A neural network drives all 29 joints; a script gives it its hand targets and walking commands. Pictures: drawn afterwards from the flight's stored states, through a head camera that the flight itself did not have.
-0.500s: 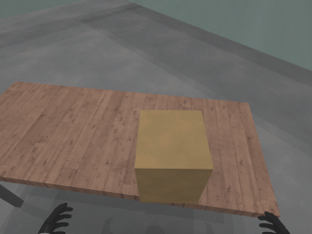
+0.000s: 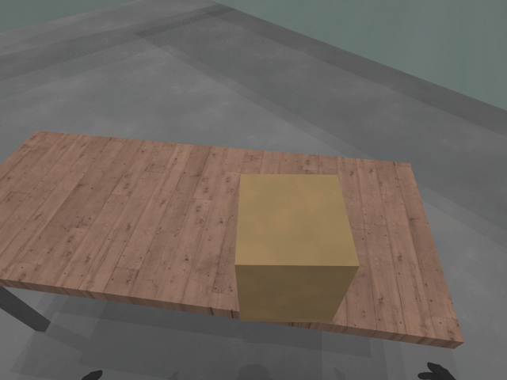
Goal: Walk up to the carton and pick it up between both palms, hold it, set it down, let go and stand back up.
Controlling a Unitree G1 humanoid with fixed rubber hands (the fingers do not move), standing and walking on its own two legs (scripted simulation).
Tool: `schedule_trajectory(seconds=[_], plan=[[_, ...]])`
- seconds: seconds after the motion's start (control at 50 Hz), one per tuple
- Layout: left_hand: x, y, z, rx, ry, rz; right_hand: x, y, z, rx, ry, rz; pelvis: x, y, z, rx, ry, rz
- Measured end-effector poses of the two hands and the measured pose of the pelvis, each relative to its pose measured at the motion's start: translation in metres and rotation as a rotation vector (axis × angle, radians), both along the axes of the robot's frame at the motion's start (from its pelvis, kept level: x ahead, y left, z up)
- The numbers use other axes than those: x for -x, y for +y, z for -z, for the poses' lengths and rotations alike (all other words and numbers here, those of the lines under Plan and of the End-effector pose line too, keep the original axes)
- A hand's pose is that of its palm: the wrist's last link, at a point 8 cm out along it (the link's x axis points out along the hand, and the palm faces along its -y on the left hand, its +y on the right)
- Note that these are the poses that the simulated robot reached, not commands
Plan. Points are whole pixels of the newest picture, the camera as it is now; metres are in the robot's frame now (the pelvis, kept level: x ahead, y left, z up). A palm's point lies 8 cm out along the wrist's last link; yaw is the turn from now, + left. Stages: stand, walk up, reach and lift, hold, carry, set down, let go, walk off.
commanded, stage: stand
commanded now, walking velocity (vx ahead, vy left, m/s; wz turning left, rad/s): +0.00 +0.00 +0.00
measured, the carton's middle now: (287, 250) +0.39 -0.04 -0.09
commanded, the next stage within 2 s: none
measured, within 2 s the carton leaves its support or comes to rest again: neither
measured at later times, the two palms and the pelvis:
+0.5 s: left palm out of the picture +0.07 +0.32 -0.10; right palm out of the picture +0.11 -0.30 -0.10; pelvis +0.00 +0.00 +0.00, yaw +0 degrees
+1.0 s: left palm out of the picture +0.08 +0.31 -0.10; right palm out of the picture +0.11 -0.31 -0.10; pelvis +0.01 +0.00 +0.00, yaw +0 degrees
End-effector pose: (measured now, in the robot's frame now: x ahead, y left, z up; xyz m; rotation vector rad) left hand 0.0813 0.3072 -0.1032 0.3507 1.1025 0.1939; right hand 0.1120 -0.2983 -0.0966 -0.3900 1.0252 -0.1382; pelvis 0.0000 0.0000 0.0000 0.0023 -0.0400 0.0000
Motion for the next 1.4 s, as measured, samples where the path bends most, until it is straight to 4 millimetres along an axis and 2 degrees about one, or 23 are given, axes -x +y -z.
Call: schedule_trajectory(seconds=[0.14, 0.26, 0.44, 0.7, 0.82, 1.0, 1.24, 1.4], plan=[[0.009, 0.007, 0.0, -0.011, 0.025, -0.019, 0.002, -0.007, -0.002, 0.022, 0.011, 0.012, 0.001, 0.004, -0.001, -0.002, 0.0, -0.002], [0.013, 0.011, 0.0, -0.022, 0.04, -0.032, 0.002, -0.005, 0.0, 0.013, 0.018, 0.017, 0.0, 0.003, -0.001, -0.005, -0.001, -0.001], [0.017, 0.008, 0.001, -0.023, 0.068, -0.033, 0.003, -0.004, 0.006, 0.003, 0.045, 0.024, -0.002, 0.003, -0.001, -0.004, 0.004, -0.004], [0.003, 0.009, -0.003, -0.035, 0.05, -0.035, 0.004, -0.011, 0.006, 0.012, 0.067, 0.035, -0.005, 0.0, -0.002, -0.004, 0.003, -0.011], [0.0, 0.004, -0.001, -0.025, 0.054, -0.026, 0.003, -0.013, 0.005, 0.015, 0.062, 0.042, -0.008, -0.001, -0.002, -0.002, 0.006, -0.008], [-0.002, 0.005, 0.0, -0.024, 0.063, -0.028, 0.006, -0.01, 0.007, 0.009, 0.077, 0.047, -0.009, -0.001, -0.003, -0.001, 0.009, -0.006], [-0.006, 0.012, -0.001, -0.034, 0.058, -0.036, -0.001, -0.007, 0.005, 0.005, 0.069, 0.048, -0.012, 0.001, -0.003, -0.002, 0.008, -0.005], [-0.005, 0.009, 0.001, -0.023, 0.063, -0.041, 0.0, -0.014, 0.003, 0.028, 0.076, 0.059, -0.013, 0.002, -0.003, -0.003, 0.007, -0.006]])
